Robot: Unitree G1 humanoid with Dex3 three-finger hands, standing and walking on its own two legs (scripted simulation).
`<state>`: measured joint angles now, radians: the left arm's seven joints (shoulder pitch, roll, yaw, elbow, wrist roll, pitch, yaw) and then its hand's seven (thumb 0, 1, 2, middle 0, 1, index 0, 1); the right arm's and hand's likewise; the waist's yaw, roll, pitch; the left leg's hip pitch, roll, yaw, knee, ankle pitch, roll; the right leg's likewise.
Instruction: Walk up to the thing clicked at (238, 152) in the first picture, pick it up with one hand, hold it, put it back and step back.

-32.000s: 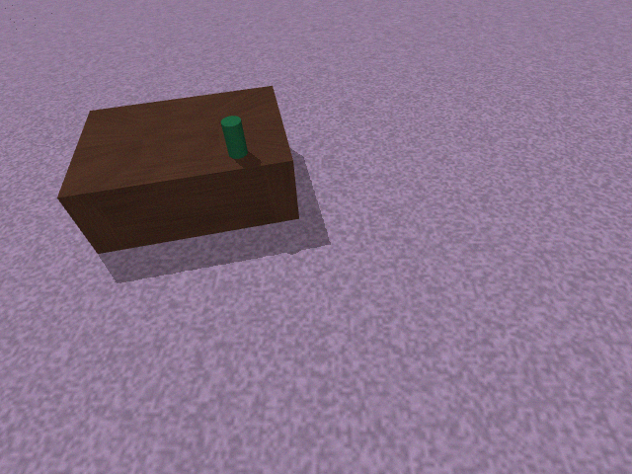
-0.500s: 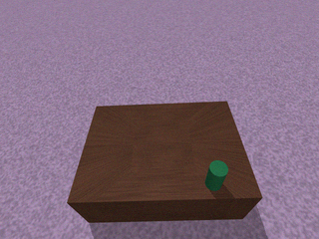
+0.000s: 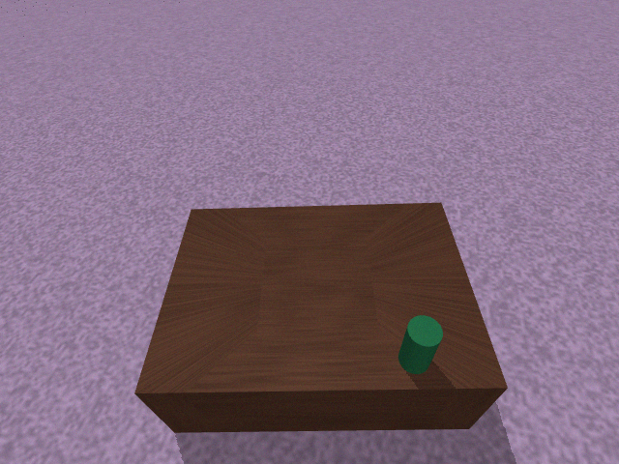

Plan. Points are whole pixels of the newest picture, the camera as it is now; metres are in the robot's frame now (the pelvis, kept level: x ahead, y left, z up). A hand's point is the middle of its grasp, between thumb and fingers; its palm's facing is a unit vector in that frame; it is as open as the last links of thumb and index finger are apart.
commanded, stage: stand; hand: right
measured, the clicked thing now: (419, 345) +0.47 -0.21 -0.37
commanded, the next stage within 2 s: step back in 1.44 s
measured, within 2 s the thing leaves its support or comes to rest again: neither
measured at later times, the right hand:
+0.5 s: hand out of the picture +0.06 -0.24 -0.16, palm faces -0.03 +0.94 -0.35, open 7.4 cm
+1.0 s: hand out of the picture +0.08 -0.25 -0.16, palm faces -0.02 +0.94 -0.35, open 7.4 cm
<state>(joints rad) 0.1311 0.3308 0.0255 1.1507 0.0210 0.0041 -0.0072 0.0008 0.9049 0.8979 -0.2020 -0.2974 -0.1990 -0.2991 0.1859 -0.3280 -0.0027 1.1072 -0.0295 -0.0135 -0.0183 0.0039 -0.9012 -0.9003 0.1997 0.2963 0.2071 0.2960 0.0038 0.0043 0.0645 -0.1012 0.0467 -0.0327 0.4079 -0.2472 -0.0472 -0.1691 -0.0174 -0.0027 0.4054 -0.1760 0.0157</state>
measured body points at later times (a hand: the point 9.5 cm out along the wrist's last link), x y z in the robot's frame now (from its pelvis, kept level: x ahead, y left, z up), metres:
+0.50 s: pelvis +0.01 +0.01 +0.00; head +0.01 +0.01 +0.45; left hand +0.08 +0.30 -0.13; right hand +0.07 -0.29 -0.13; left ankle -0.01 +0.15 -0.74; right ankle +0.03 -0.13 -0.74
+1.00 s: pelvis +0.01 +0.01 +0.00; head +0.02 +0.00 +0.45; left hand +0.09 +0.30 -0.13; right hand +0.08 -0.29 -0.13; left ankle -0.01 +0.15 -0.74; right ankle +0.03 -0.13 -0.74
